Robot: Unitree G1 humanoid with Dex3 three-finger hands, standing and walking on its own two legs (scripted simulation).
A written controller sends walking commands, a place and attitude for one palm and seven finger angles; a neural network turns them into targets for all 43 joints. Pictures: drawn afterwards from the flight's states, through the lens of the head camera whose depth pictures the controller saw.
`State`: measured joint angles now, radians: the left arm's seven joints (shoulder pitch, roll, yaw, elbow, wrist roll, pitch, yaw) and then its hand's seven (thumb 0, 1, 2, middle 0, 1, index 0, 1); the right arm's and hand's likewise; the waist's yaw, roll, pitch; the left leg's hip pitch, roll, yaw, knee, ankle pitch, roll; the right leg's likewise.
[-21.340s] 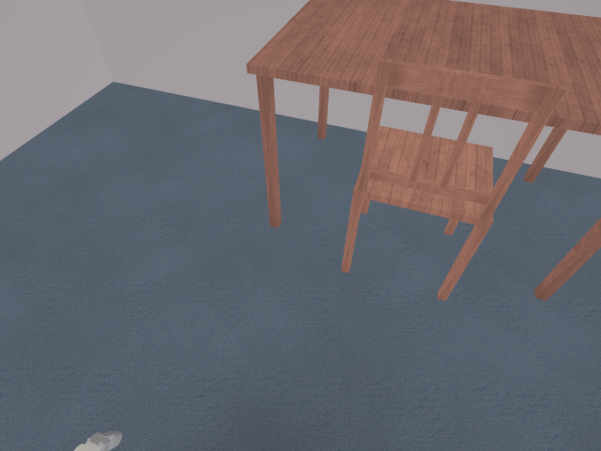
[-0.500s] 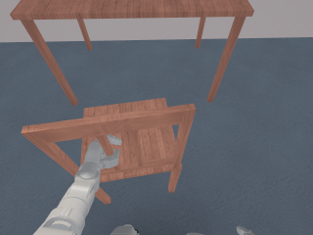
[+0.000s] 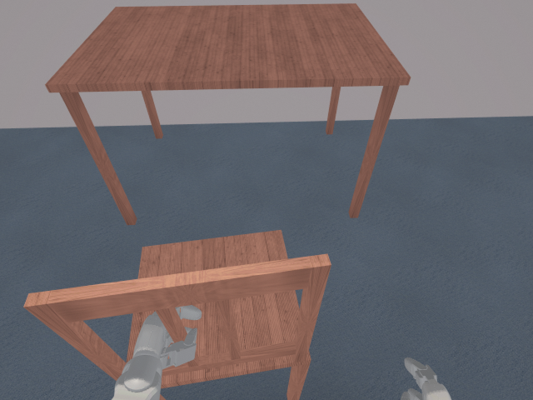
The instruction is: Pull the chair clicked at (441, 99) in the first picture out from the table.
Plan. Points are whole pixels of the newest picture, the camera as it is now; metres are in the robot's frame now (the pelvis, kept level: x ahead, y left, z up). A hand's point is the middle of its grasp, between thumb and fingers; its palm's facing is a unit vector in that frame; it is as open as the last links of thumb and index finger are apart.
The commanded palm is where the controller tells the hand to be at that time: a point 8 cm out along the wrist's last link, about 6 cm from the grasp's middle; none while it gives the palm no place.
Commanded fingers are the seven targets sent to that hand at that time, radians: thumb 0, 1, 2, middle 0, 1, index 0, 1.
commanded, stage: stop walking, hand still on the chair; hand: left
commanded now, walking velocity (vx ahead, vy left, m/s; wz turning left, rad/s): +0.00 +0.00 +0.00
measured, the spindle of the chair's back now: (180, 337) +0.25 +0.17 -0.10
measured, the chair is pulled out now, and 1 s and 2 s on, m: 0.69 0.69 0.69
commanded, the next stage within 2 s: open the thumb and straighten the fingers in 0.22 s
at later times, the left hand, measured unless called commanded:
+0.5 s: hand (185, 340) +0.23 +0.15 -0.07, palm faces +0.02 -0.99 -0.16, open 6.4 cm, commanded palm +0.21 +0.20 -0.05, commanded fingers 0.00 -0.31 0.32 -0.50 -1.45 -0.50 -1.45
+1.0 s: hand (177, 340) +0.23 +0.16 -0.07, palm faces +0.06 -0.98 -0.19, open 16.6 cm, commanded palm +0.21 +0.21 -0.04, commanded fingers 0.00 -0.55 0.20 0.00 0.00 0.00 0.00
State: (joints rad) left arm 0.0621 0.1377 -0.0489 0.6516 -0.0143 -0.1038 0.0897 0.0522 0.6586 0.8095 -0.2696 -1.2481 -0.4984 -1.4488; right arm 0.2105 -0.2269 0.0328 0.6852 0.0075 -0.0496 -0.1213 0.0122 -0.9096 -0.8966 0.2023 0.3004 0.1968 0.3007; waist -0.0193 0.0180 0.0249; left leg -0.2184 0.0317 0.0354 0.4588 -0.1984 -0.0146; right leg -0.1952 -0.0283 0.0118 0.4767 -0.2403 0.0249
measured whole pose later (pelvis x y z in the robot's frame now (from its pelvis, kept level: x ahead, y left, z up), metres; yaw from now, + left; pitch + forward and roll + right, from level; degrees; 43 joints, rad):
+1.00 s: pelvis +0.03 -0.01 -0.04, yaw +4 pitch +9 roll +0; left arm 0.31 0.20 0.01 0.12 -0.07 0.15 -0.03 -0.01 -0.53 0.21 -0.11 -0.34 -0.12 -0.34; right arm 0.25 -0.25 0.03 0.55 0.03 -0.20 -0.08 0.01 -0.91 -0.90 0.21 0.30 0.20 0.30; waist -0.02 0.06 -0.11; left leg -0.59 0.03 -0.04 0.83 -0.40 -0.03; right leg -0.53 -0.04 -0.05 0.83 -0.46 0.01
